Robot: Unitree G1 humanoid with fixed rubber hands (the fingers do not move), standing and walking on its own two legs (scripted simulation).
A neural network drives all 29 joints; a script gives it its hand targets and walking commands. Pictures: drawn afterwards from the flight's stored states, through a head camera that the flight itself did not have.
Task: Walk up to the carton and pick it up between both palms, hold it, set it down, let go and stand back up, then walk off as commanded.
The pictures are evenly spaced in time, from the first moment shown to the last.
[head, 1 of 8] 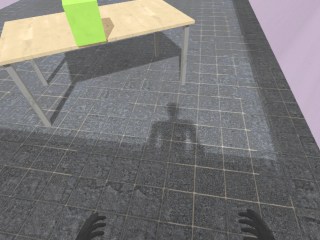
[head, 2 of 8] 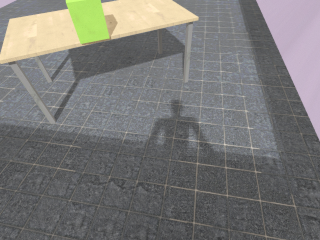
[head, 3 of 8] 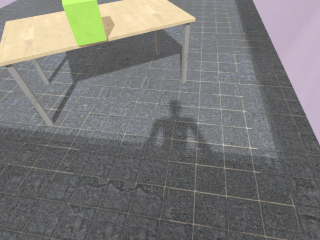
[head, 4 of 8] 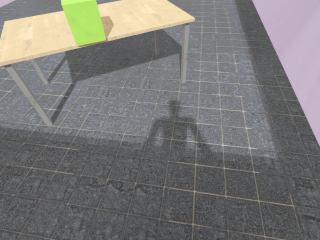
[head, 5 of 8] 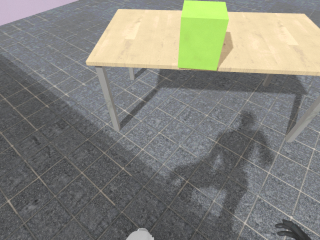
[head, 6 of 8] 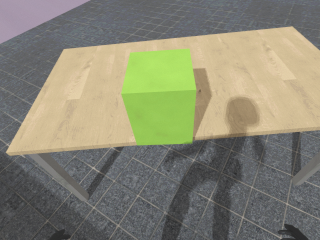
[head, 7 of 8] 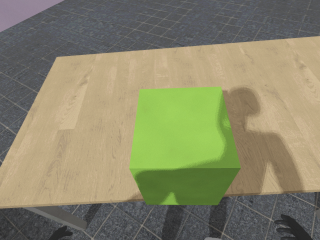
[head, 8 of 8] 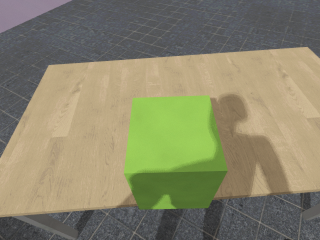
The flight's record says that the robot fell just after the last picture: no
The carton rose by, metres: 0.00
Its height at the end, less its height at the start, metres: +0.00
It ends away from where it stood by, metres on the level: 0.00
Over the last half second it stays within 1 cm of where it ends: yes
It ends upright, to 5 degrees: yes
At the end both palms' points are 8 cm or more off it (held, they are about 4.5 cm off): yes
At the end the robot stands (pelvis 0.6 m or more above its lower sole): yes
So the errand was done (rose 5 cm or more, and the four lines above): no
